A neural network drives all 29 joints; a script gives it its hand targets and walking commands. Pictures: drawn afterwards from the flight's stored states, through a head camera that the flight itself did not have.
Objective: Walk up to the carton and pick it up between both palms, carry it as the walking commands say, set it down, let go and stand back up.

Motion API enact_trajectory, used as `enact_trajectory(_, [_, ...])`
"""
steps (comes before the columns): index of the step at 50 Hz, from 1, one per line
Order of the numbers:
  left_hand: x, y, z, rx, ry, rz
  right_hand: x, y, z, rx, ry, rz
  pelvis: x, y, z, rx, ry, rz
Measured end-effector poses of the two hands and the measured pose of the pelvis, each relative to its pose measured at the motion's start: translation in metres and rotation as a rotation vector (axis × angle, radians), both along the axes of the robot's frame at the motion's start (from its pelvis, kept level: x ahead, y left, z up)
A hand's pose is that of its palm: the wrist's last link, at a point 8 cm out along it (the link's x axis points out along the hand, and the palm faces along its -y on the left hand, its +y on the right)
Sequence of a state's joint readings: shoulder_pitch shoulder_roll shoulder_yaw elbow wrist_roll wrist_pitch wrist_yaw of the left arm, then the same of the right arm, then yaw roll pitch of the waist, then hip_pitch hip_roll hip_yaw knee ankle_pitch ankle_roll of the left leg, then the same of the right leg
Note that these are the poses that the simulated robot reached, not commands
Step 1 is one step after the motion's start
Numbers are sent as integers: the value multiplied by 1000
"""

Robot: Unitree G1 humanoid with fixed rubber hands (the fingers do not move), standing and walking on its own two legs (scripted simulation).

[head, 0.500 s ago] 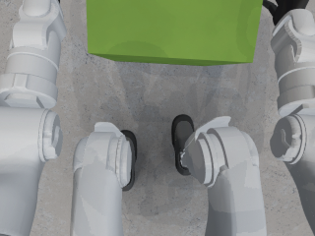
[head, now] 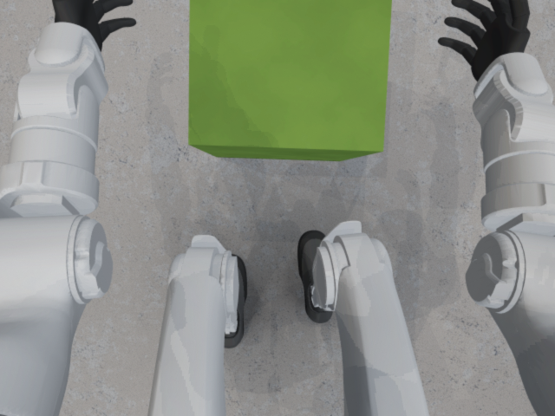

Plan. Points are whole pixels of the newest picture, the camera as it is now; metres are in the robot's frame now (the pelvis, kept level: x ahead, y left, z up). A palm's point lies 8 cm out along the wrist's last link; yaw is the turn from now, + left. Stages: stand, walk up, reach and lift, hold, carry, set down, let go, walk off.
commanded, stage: set down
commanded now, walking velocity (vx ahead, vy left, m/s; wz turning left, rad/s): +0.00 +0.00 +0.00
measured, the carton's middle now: (283, 95) +0.53 -0.05 -0.32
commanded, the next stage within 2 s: let go in 0.74 s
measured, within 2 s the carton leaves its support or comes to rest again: neither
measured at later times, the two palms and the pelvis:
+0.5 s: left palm out of the picture +0.56 +0.19 +0.05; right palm out of the picture +0.50 -0.28 +0.05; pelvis +0.02 -0.01 +0.14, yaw +0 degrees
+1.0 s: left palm out of the picture +0.53 +0.19 +0.12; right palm out of the picture +0.48 -0.27 +0.12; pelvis +0.06 +0.00 +0.23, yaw +0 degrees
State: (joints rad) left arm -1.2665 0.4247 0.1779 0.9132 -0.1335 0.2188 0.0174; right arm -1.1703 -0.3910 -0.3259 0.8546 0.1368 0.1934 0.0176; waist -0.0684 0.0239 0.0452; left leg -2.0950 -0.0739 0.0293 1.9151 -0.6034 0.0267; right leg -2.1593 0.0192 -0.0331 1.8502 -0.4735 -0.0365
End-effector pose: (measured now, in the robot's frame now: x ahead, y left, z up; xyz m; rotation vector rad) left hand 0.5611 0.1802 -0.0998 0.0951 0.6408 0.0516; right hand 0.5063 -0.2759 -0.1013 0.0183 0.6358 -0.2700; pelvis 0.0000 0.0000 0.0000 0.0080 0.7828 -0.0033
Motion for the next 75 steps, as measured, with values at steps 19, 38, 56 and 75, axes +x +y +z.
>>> enact_trajectory(19, [1, 7, 118, 0, 3, -19, -3, -12, 118, 5, 2, 9, 14, -5, 106, 3, 35, -2])
enact_trajectory(38, [-1, 10, 212, 13, 21, -23, -2, -4, 214, -22, 21, 40, 39, -4, 203, 3, -13, 0])
enact_trajectory(56, [-90, 20, 236, 120, 86, -24, -72, 9, 246, -100, 125, 206, 68, -5, 246, 2, -127, -5])
enact_trajectory(75, [-228, 33, 322, 77, 128, -19, -209, 25, 332, -90, 170, 212, 103, -8, 304, -11, -573, -13])
